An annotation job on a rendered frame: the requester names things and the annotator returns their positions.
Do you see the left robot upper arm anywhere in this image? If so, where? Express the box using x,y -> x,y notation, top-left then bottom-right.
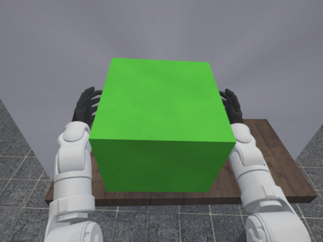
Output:
45,221 -> 103,242

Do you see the robot right hand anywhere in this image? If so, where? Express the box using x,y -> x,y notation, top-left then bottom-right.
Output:
219,89 -> 243,124

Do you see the right robot forearm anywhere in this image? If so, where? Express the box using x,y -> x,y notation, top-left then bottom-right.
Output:
229,123 -> 311,242

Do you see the robot left hand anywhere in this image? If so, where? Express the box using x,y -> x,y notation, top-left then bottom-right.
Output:
72,87 -> 102,127

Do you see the table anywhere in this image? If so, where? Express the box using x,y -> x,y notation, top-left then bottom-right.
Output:
44,119 -> 318,242

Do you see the carton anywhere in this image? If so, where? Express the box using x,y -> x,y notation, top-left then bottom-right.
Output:
88,58 -> 236,192

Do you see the right robot upper arm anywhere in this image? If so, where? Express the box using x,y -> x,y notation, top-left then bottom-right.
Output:
246,211 -> 310,242

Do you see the left robot forearm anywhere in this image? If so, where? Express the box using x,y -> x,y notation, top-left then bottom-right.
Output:
44,122 -> 95,242

